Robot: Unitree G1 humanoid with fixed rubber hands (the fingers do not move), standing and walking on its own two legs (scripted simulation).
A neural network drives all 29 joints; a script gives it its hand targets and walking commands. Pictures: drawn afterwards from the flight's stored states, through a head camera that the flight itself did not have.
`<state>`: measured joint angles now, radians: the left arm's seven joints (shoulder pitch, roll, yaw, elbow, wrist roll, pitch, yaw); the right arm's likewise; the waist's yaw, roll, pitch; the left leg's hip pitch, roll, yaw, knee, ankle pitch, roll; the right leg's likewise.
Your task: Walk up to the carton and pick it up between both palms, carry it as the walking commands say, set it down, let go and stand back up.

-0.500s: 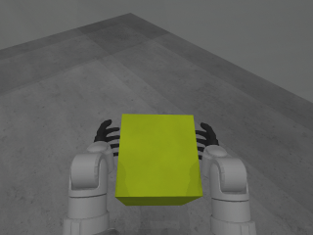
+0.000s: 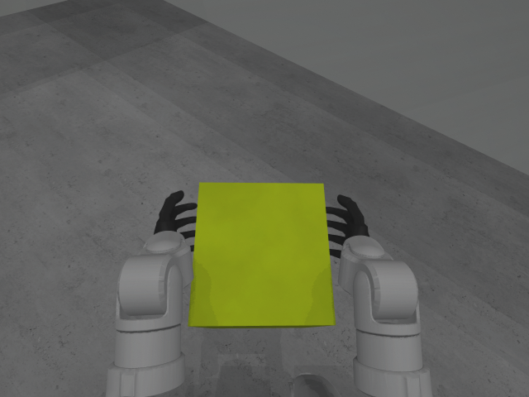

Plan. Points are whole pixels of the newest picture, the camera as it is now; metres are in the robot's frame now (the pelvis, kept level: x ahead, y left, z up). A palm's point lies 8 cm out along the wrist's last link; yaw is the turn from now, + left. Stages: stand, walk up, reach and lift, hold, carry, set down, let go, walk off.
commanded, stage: carry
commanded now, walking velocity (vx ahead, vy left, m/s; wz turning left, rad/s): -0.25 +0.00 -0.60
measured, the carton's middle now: (260, 266) +0.32 +0.01 -0.01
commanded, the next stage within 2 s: none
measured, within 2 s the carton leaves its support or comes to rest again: neither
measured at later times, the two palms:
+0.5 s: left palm (220, 364) +0.16 +0.06 +0.06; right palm out of the picture +0.09 -0.18 +0.08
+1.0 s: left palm out of the picture +0.02 +0.00 +0.11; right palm out of the picture -0.11 -0.21 +0.10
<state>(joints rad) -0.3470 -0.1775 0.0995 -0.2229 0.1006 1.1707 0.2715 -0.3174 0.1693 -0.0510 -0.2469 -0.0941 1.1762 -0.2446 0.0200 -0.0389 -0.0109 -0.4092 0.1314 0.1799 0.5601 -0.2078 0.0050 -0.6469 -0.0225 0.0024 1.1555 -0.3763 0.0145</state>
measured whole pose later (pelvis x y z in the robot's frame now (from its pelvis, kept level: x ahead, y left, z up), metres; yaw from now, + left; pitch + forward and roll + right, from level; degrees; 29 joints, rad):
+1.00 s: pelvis -0.30 +0.04 +0.00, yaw -27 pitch +4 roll +1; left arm -0.35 -0.18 0.10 -0.18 0.10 1.18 0.26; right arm -0.29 0.16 -0.05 -0.25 -0.08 1.21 -0.26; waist -0.05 0.01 -0.09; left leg -0.49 0.12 0.06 0.91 -0.44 -0.03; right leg -0.43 -0.06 -0.02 0.56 -0.20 0.03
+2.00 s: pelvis -0.36 +0.11 +0.00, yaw -29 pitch +1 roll -1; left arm -0.31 -0.17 0.10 -0.06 0.10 1.13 0.27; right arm -0.28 0.16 -0.05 -0.05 -0.09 1.12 -0.25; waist 0.01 -0.01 -0.10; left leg -0.41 0.10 0.14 0.56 -0.17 0.00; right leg -0.35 -0.05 -0.07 0.54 -0.21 0.03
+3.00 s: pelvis -0.35 +0.10 +0.00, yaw -29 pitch +2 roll -1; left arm -0.32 -0.17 0.10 -0.07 0.10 1.10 0.24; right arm -0.31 0.17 -0.07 -0.16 -0.09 1.10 -0.25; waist 0.01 0.00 -0.09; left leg -0.41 0.10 0.15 0.55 -0.18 0.00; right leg -0.36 -0.05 -0.07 0.54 -0.22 0.03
